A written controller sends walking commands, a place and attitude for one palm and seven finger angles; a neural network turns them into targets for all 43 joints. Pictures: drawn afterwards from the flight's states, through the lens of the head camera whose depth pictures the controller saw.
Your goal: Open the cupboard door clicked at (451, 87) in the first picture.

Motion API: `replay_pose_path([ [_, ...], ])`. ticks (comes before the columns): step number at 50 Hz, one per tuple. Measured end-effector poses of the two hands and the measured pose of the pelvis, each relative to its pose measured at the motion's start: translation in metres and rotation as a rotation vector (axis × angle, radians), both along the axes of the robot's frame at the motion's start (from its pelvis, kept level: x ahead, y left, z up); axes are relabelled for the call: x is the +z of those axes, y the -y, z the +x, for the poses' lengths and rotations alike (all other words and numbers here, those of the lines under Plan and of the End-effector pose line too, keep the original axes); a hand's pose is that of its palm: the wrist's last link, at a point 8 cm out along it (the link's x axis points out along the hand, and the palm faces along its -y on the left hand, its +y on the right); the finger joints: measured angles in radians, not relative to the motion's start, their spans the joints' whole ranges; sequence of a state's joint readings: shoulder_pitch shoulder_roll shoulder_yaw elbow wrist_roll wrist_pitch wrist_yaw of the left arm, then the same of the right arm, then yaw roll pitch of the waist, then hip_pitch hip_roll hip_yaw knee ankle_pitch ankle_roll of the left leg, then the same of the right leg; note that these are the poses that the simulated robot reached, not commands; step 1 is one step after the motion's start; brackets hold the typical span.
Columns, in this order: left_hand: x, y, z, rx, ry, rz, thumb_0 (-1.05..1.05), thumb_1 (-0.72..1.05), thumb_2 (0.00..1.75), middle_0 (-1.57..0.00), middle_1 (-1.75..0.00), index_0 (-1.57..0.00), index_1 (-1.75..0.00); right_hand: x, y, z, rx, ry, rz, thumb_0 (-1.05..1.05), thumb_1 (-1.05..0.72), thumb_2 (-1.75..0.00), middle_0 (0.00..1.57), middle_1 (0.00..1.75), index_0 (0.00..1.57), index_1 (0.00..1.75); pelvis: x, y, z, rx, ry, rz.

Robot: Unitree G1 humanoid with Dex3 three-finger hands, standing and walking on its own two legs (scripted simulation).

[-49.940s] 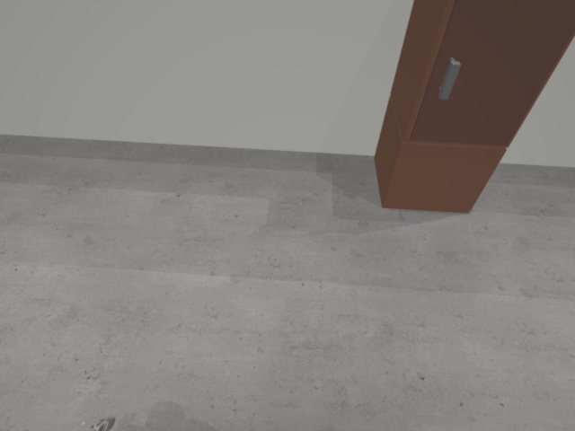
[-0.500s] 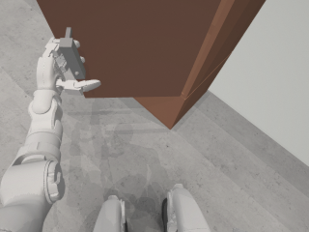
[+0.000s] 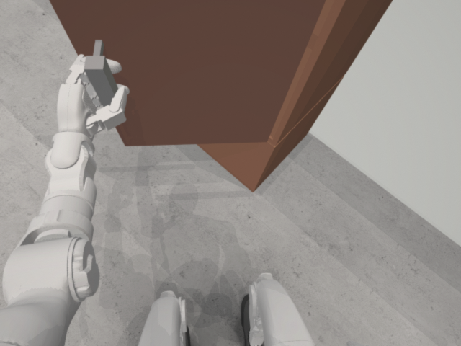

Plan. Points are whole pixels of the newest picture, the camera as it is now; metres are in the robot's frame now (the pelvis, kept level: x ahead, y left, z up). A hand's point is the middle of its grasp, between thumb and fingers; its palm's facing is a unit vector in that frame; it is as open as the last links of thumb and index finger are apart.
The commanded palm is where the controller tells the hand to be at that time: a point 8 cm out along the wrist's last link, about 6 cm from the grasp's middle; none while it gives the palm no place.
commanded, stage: pull the door open along its arc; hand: left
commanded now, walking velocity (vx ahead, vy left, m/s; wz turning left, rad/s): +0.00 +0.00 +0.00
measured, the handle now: (108, 80) +0.56 +0.18 +0.04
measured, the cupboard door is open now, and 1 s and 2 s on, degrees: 47 85 88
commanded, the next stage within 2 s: open thumb and fingers to let go in 1.10 s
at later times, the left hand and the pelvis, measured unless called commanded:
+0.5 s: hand (133, 161) +0.40 +0.13 +0.05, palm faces +0.03 -1.00 +0.03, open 6.7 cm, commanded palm +0.33 +0.19 +0.04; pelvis +0.02 +0.00 +0.02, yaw -1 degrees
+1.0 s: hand (190, 218) +0.31 +0.04 +0.05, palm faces +0.37 -0.93 -0.03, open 6.9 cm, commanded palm +0.22 +0.08 +0.04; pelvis +0.03 -0.05 +0.03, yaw +3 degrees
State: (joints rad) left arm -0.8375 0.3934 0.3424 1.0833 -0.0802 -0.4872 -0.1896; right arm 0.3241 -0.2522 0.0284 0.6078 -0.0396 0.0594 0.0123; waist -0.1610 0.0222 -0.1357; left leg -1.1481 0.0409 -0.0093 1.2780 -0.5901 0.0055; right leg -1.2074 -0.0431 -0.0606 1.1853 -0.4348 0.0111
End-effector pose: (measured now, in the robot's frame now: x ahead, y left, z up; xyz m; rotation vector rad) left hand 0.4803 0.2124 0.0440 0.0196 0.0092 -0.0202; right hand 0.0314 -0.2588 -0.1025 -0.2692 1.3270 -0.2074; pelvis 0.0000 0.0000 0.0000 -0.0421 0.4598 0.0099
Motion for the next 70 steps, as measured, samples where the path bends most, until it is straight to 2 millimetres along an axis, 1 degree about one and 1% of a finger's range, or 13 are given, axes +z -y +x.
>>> replay_pose_path([
  [6, 0.000, 0.001, -0.001, 0.004, -0.001, 0.001, 0.00, 0.64, 0.82, -0.30, -1.31, -0.29, -1.34, 0.000, 0.000, 0.000, -0.007, 0.013, 0.004, 0.01, -0.91, -0.90, 0.20, 0.30, 0.20, 0.30, 0.000, 0.001, -0.002, -0.006, 0.002, 0.002],
  [10, 0.000, 0.002, -0.007, 0.008, -0.002, 0.001, 0.00, 0.65, 0.80, -0.29, -1.31, -0.28, -1.34, 0.001, -0.001, 0.000, -0.022, 0.025, 0.015, 0.01, -0.91, -0.90, 0.20, 0.30, 0.20, 0.30, 0.002, 0.001, -0.001, -0.014, 0.006, 0.006],
  [14, 0.000, 0.004, -0.021, 0.010, -0.002, -0.004, 0.00, 0.66, 0.76, -0.28, -1.30, -0.27, -1.33, 0.006, -0.002, 0.005, -0.035, 0.042, 0.032, 0.01, -0.91, -0.90, 0.20, 0.30, 0.20, 0.30, 0.008, 0.001, 0.003, -0.024, 0.017, 0.012],
  [18, 0.000, 0.009, -0.044, -0.005, -0.003, -0.006, 0.00, 0.66, 0.72, -0.26, -1.30, -0.26, -1.32, 0.012, -0.003, 0.018, -0.038, 0.080, 0.050, 0.01, -0.91, -0.90, 0.20, 0.30, 0.20, 0.30, 0.015, 0.001, 0.009, -0.031, 0.031, 0.018],
  [23, 0.000, 0.023, -0.084, -0.007, -0.005, -0.029, 0.00, 0.65, 0.70, -0.26, -1.29, -0.27, -1.30, 0.021, -0.004, 0.050, -0.011, 0.166, 0.063, 0.01, -0.91, -0.90, 0.20, 0.30, 0.20, 0.30, 0.022, 0.002, 0.018, -0.036, 0.052, 0.022],
  [28, 0.000, 0.050, -0.129, 0.140, -0.006, -0.077, 0.01, 0.64, 0.70, -0.26, -1.28, -0.29, -1.27, 0.028, -0.010, 0.098, 0.064, 0.276, 0.089, 0.01, -0.91, -0.90, 0.20, 0.30, 0.20, 0.30, 0.026, 0.004, 0.025, -0.035, 0.074, 0.029],
  [31, 0.001, 0.067, -0.152, 0.217, -0.006, -0.078, 0.01, 0.63, 0.70, -0.27, -1.27, -0.30, -1.26, 0.031, -0.015, 0.128, 0.119, 0.341, 0.106, 0.01, -0.91, -0.90, 0.20, 0.30, 0.20, 0.30, 0.026, 0.008, 0.027, -0.028, 0.086, 0.034],
  [36, 0.003, 0.091, -0.177, 0.338, -0.004, -0.056, 0.01, 0.61, 0.72, -0.29, -1.25, -0.31, -1.26, 0.032, -0.027, 0.171, 0.199, 0.432, 0.139, 0.01, -0.91, -0.90, 0.20, 0.30, 0.20, 0.30, 0.023, 0.017, 0.028, -0.012, 0.099, 0.043],
  [41, 0.005, 0.107, -0.190, 0.412, -0.013, -0.020, 0.01, 0.61, 0.73, -0.30, -1.23, -0.30, -1.27, 0.034, -0.034, 0.192, 0.245, 0.484, 0.165, 0.01, -0.91, -0.90, 0.20, 0.30, 0.20, 0.30, 0.023, 0.029, 0.028, 0.005, 0.109, 0.050],
  [47, 0.008, 0.120, -0.204, 0.417, -0.041, -0.005, 0.01, 0.61, 0.72, -0.29, -1.23, -0.29, -1.30, 0.033, -0.029, 0.191, 0.251, 0.493, 0.183, 0.01, -0.91, -0.90, 0.20, 0.30, 0.20, 0.30, 0.025, 0.041, 0.030, 0.019, 0.120, 0.057],
  [57, 0.012, 0.146, -0.231, 0.330, -0.071, 0.020, 0.02, 0.60, 0.67, -0.26, -1.26, -0.30, -1.31, 0.029, 0.001, 0.173, 0.229, 0.499, 0.161, 0.01, -0.91, -0.90, 0.20, 0.30, 0.20, 0.30, 0.024, 0.053, 0.032, 0.027, 0.121, 0.064],
  [64, 0.006, 0.150, -0.228, 0.361, -0.036, 0.040, -0.01, 0.59, 0.72, -0.30, -1.29, -0.32, -1.31, 0.021, 0.011, 0.171, 0.243, 0.511, 0.135, 0.01, -0.91, -0.90, 0.20, 0.30, 0.20, 0.30, 0.016, 0.058, 0.023, 0.037, 0.123, 0.070],
  [70, 0.006, 0.149, -0.228, 0.385, -0.038, 0.032, -0.01, 0.52, 0.73, -0.34, -1.29, -0.37, -1.31, 0.018, 0.007, 0.167, 0.244, 0.523, 0.150, 0.02, -0.91, -0.90, 0.20, 0.30, 0.20, 0.30, 0.015, 0.059, 0.012, 0.039, 0.134, 0.076],
])
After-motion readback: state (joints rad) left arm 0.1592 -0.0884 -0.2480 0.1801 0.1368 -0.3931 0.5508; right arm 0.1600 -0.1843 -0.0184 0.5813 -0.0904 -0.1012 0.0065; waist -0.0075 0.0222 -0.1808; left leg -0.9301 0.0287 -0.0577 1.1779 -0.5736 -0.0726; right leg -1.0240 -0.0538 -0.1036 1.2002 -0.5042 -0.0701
